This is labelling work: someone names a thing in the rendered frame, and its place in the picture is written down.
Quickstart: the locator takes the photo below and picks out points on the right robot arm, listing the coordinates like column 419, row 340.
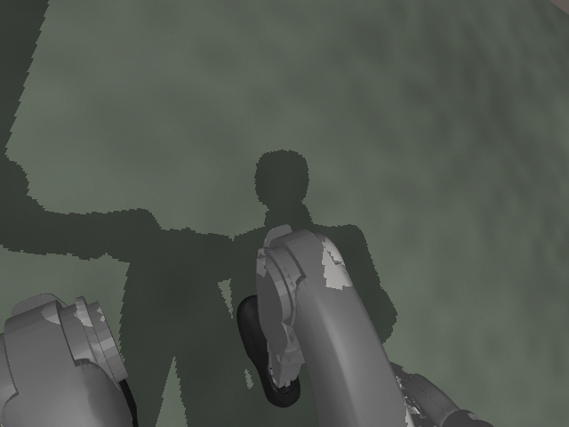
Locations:
column 464, row 418

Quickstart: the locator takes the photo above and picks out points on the right robot foot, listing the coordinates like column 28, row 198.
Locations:
column 255, row 345

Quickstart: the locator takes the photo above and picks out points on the right robot hand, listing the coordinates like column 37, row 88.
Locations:
column 430, row 405

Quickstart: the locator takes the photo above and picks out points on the left robot foot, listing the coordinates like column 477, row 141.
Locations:
column 130, row 401

